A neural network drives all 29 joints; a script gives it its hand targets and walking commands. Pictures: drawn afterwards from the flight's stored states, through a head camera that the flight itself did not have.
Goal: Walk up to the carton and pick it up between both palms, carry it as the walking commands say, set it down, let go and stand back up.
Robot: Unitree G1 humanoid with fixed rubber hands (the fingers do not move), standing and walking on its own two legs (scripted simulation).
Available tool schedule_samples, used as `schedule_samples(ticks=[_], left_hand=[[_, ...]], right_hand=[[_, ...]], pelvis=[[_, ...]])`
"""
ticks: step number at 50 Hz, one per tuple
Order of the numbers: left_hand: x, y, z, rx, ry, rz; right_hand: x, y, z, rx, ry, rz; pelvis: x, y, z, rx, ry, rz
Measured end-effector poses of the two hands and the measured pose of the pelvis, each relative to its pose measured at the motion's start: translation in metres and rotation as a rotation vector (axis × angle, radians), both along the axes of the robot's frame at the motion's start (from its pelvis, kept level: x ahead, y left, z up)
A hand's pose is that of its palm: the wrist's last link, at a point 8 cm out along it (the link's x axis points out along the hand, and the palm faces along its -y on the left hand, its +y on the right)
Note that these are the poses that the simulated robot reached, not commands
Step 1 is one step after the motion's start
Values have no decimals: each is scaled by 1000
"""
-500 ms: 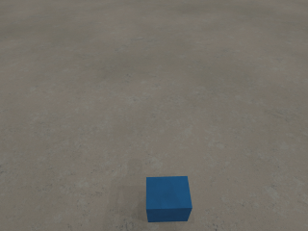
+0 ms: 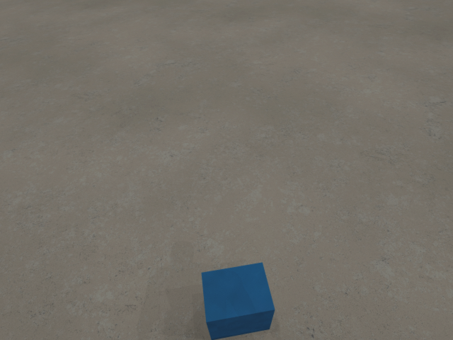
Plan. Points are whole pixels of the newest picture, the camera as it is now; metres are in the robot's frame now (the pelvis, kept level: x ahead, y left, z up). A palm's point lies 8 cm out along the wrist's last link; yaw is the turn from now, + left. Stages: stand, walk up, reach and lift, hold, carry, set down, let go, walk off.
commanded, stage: walk up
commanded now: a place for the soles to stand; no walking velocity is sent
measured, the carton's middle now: (236, 301) +0.42 -0.01 -0.64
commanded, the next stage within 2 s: none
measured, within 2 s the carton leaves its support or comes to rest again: neither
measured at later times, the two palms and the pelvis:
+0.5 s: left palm out of the picture +0.14 +0.28 -0.12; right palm out of the picture +0.09 -0.21 -0.11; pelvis +0.05 +0.04 +0.01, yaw -5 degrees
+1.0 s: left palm out of the picture +0.10 +0.27 -0.12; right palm out of the picture +0.05 -0.24 -0.12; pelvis +0.03 +0.02 +0.01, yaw +2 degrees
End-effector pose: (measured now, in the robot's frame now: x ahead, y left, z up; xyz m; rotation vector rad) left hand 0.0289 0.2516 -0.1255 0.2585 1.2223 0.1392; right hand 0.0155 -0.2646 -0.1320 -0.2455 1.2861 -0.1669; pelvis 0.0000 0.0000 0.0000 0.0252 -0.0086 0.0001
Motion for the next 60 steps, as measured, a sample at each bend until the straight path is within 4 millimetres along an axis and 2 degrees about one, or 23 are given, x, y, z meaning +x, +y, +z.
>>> schedule_samples(ticks=[5, 8, 10, 14, 17, 20, 25, 28, 31, 38, 43, 52, 60], left_hand=[[18, 2, 0, 23, 2, -28], [25, 5, 1, 34, -3, -24], [25, 11, 2, 43, 8, -13], [20, 30, 1, 48, 63, 3], [30, 43, -4, 41, 88, -17], [60, 45, -1, 33, 42, -53], [114, 30, 6, -20, -86, -106], [133, 19, 4, -37, -137, -113], [139, 11, 0, -41, -155, -119], [137, 11, 9, -41, -165, -101], [117, 17, 10, -28, -145, -63], [65, 22, 3, -15, -42, 24], [46, 26, -2, -14, -11, 80]], right_hand=[[-1, -4, -7, 2, 32, -25], [10, -4, -9, 2, 34, -17], [25, -1, -9, 0, 12, -4], [74, 19, 0, 1, -97, 20], [96, 34, 8, -2, -180, 1], [93, 47, 18, 2, -182, -21], [71, 58, 20, 20, -119, -53], [55, 57, 11, 39, -81, -79], [46, 48, 3, 42, -69, -101], [31, 42, 9, 28, -60, -74], [28, 37, 12, 30, -54, -53], [38, 27, 13, 21, -46, 7], [54, 25, 16, 6, -50, 54]], pelvis=[[13, -1, -5, 5, 10, -26], [19, 1, -8, 0, 15, -36], [24, 5, -8, -1, 15, -56], [34, 21, -6, -8, 16, -76], [40, 31, -6, -21, 2, -95], [45, 34, 2, -35, -17, -104], [47, 37, 8, -50, -32, -96], [46, 34, 3, -34, -43, -82], [45, 31, -3, -25, -48, -69], [36, 30, 2, -19, -41, -27], [32, 25, 5, -21, -37, 1], [30, 18, 7, -28, -25, 49], [32, 16, 5, -37, -13, 95]])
